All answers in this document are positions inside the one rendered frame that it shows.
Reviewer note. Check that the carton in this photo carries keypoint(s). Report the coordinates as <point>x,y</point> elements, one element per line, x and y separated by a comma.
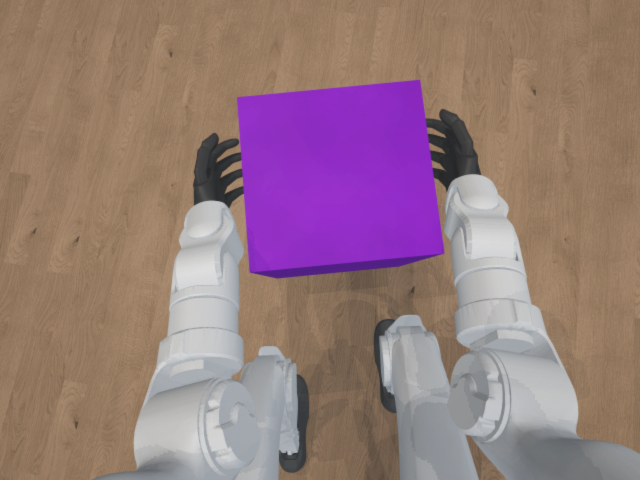
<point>338,180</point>

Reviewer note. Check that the robot right hand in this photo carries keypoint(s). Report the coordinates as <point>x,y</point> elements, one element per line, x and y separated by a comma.
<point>460,158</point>

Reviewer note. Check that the robot left forearm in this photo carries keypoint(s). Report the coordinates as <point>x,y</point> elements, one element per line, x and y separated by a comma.
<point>202,340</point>

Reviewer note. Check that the robot right forearm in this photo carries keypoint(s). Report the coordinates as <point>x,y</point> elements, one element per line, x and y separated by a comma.
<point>494,305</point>

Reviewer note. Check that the robot right foot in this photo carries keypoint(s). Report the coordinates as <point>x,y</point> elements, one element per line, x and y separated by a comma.
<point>387,399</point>

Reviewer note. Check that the robot left thigh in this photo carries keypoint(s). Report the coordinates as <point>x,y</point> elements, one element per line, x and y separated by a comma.
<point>272,385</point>

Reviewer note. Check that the robot left upper arm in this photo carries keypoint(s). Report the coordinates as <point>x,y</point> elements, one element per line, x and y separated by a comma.
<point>201,431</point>

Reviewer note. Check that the robot right upper arm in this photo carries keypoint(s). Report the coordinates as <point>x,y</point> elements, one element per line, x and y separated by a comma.
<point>521,411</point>

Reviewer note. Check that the robot left hand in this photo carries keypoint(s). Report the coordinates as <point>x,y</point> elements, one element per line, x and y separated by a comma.
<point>208,186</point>

